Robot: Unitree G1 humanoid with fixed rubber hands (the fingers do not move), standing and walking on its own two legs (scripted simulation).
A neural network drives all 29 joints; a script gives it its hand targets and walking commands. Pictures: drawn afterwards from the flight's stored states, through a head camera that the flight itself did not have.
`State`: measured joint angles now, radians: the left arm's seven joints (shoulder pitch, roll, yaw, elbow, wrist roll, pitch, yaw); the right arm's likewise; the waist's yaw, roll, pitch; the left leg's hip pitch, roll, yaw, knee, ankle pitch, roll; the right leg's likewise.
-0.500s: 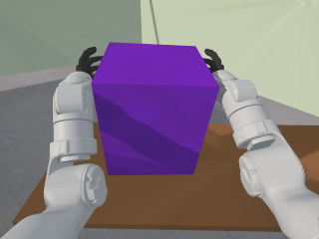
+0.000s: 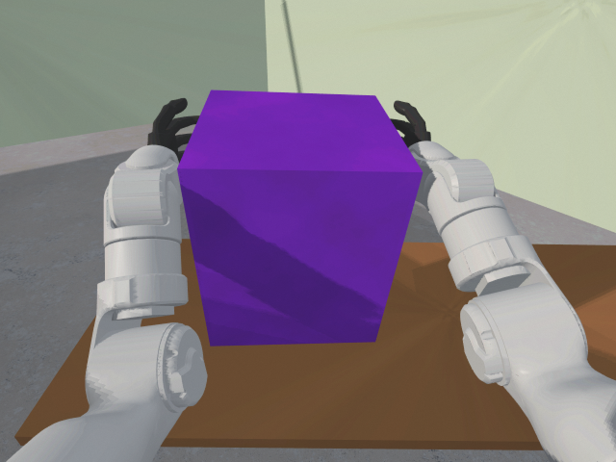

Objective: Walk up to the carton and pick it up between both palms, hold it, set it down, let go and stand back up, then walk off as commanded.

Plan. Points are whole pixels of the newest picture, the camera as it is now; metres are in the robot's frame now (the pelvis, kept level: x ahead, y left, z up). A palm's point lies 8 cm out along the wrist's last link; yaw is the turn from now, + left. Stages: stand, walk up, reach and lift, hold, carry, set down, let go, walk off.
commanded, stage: hold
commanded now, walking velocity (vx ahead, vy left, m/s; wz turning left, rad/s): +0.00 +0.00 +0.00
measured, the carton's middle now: (294, 218) +0.34 +0.01 +0.24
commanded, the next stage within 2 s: none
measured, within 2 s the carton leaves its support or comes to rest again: neither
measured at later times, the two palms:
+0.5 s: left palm (165, 162) +0.35 +0.16 +0.31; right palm (415, 158) +0.36 -0.15 +0.31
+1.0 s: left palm (166, 158) +0.36 +0.16 +0.31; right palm (414, 155) +0.36 -0.15 +0.31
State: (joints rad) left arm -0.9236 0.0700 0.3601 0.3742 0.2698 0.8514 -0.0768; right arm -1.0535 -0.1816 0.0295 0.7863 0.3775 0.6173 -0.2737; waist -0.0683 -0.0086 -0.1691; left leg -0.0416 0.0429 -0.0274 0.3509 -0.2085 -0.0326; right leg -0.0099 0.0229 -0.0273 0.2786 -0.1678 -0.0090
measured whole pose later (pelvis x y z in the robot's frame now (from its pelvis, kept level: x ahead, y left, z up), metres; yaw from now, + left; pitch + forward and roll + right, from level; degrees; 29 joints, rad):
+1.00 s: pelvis +0.00 +0.00 +0.00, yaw +0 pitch -5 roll -1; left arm -0.94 0.07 0.36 0.40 0.27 0.84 -0.08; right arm -1.06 -0.19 0.04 0.79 0.37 0.62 -0.27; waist -0.06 -0.01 -0.18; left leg -0.06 0.05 -0.03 0.35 -0.20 -0.03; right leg -0.02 0.03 -0.03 0.27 -0.16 -0.01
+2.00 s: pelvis -0.01 +0.00 +0.00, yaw +0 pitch -5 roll -1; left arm -0.96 0.08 0.36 0.43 0.26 0.83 -0.07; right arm -1.09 -0.18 0.02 0.83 0.35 0.61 -0.26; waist -0.07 -0.01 -0.18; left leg -0.07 0.05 -0.03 0.35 -0.20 -0.03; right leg -0.04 0.03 -0.03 0.27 -0.15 -0.01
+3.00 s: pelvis +0.00 +0.00 +0.00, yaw -1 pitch -6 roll -1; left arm -0.95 0.07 0.37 0.37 0.28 0.86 -0.07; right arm -1.06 -0.19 0.03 0.77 0.36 0.64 -0.27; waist -0.07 0.00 -0.18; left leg -0.04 0.04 -0.02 0.35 -0.20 -0.03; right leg -0.01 0.03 -0.01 0.27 -0.15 -0.01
